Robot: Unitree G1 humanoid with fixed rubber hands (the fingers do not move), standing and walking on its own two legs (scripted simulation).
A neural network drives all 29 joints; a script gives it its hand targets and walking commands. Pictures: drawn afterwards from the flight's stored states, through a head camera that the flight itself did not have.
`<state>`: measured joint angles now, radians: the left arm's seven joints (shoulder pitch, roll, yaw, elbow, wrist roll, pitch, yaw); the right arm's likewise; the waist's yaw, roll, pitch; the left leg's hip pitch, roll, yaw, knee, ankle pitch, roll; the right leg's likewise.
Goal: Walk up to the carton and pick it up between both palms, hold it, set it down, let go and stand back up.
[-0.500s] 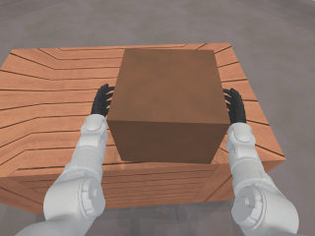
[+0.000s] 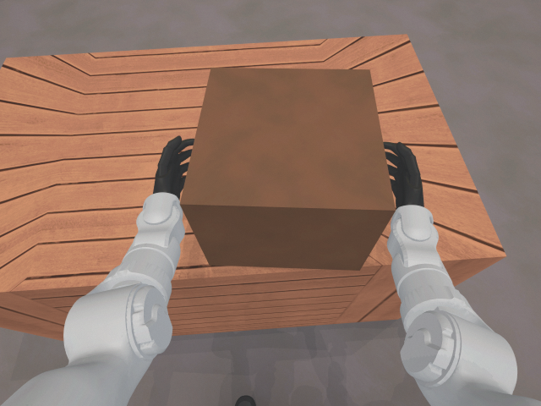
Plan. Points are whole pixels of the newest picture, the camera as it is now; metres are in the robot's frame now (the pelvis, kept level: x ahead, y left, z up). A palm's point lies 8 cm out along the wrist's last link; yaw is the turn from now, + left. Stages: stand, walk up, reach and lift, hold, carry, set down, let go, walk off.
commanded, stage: set down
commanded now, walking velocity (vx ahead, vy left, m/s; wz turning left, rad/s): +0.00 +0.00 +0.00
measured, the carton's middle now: (286, 170) +0.51 +0.05 -0.03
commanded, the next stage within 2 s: none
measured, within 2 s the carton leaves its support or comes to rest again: neither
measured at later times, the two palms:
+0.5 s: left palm (168, 193) +0.41 +0.23 +0.02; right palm (404, 203) +0.44 -0.13 +0.02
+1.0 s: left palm (168, 194) +0.41 +0.23 +0.01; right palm (404, 204) +0.44 -0.13 +0.01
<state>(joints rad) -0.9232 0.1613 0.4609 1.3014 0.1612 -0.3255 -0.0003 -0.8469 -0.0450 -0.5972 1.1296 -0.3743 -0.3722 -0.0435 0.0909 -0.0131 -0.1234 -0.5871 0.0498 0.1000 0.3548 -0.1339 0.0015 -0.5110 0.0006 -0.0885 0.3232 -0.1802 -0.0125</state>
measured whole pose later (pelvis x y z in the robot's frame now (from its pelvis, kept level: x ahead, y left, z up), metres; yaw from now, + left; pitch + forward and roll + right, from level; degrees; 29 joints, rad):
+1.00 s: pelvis -0.01 +0.01 +0.00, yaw +0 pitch +22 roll -1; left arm -0.94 0.15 0.53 1.31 0.23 -0.39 0.00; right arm -0.87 -0.04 -0.70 1.14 -0.43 -0.39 0.00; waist 0.08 -0.02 -0.11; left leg -0.63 0.05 0.11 0.37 -0.13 0.02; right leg -0.55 -0.01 -0.08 0.34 -0.17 -0.01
